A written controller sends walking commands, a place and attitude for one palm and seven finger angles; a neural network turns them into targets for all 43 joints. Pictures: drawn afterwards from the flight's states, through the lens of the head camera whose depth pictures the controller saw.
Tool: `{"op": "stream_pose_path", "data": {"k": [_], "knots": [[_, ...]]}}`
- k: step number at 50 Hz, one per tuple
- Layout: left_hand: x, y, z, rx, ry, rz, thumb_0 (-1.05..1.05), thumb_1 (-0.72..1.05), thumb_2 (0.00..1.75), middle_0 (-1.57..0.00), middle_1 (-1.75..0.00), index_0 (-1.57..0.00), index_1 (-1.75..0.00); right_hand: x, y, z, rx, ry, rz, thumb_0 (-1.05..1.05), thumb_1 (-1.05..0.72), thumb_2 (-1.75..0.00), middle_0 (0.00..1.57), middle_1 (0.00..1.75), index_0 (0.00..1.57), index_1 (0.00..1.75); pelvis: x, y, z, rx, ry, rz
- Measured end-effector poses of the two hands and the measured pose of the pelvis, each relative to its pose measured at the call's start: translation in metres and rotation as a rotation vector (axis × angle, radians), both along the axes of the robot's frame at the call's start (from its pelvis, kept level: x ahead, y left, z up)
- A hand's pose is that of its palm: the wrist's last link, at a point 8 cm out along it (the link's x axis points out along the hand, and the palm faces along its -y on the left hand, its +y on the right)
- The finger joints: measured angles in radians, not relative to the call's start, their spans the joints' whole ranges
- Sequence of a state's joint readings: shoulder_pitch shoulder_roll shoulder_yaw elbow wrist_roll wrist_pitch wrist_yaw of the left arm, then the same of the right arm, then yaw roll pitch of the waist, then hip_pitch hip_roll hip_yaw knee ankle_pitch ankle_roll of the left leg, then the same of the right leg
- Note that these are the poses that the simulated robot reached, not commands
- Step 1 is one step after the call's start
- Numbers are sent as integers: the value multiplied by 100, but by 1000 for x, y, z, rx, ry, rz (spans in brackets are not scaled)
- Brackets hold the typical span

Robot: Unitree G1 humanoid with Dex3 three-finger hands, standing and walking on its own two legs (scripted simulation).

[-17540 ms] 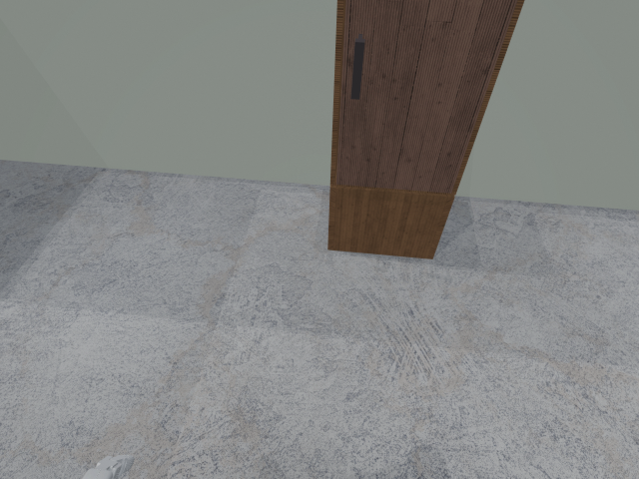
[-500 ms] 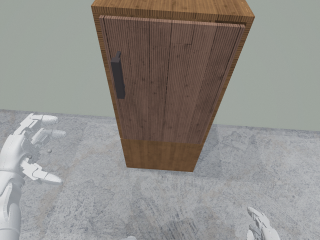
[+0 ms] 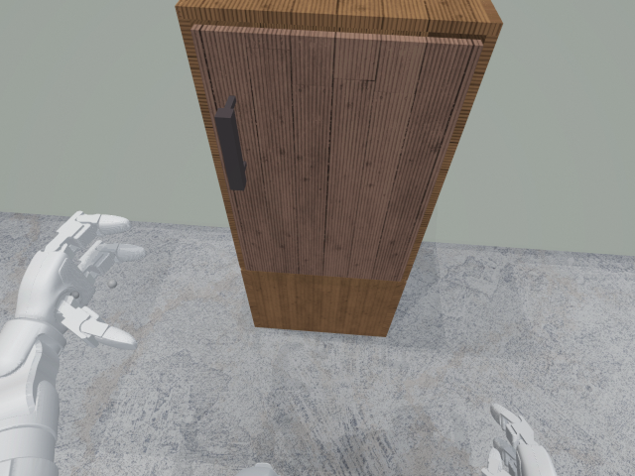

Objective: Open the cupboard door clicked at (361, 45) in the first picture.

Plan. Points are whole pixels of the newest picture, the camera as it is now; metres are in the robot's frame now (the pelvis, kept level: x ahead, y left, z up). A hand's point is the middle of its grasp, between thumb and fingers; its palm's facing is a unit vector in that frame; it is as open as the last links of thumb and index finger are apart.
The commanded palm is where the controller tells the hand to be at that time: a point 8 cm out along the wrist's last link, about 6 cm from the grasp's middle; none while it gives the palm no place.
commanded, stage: move the hooked fingers beside the handle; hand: left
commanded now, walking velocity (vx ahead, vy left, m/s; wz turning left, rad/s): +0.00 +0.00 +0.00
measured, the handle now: (234, 144) +0.60 +0.18 +0.07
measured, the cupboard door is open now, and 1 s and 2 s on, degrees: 0 0 0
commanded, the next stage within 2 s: none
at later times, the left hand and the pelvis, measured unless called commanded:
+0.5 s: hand (142, 230) +0.40 +0.26 +0.07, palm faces -0.03 -1.00 -0.01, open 14.0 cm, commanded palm +0.38 +0.31 +0.08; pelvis +0.01 +0.01 +0.00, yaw -1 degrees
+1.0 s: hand (170, 188) +0.48 +0.25 +0.08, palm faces -0.03 -1.00 -0.02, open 14.0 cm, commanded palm +0.47 +0.30 +0.07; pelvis +0.01 +0.02 -0.02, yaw -2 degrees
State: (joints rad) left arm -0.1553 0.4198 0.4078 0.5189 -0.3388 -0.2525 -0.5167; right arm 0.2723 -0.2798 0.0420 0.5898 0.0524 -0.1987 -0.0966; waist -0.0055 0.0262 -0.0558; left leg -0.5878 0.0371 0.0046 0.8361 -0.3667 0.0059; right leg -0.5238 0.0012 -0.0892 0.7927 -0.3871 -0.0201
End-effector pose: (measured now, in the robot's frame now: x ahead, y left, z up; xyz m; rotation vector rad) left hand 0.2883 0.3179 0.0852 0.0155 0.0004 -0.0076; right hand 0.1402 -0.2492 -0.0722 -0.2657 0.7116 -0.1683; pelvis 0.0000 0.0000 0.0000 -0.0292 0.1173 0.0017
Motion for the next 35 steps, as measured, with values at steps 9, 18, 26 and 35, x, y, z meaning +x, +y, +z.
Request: {"op": "stream_pose_path", "data": {"k": [9,18,26,35], "knots": [[44,-1,-3,-5,27,-15,-2,-50,30,-30,-120,-30,-120,-21,-5,-7,-14,74,-47,1,-91,-89,20,30,21,30,0,2,-2,0,25,-8],[71,-1,-2,-23,17,-20,-2,-50,30,-30,-120,-30,-120,-46,-4,-15,-8,177,-95,1,-91,-89,20,30,20,30,7,9,-2,1,52,-23],[94,-3,-9,-8,16,-28,-2,-50,30,-30,-120,-30,-120,-61,-1,-20,-23,259,-113,1,-91,-89,20,30,21,30,7,15,-5,-8,77,-22],[131,-14,-7,-18,36,-42,-2,-50,30,-30,-120,-30,-120,-75,3,-25,-18,314,-143,1,-91,-89,21,30,21,30,7,20,-8,-10,105,-25]]}}
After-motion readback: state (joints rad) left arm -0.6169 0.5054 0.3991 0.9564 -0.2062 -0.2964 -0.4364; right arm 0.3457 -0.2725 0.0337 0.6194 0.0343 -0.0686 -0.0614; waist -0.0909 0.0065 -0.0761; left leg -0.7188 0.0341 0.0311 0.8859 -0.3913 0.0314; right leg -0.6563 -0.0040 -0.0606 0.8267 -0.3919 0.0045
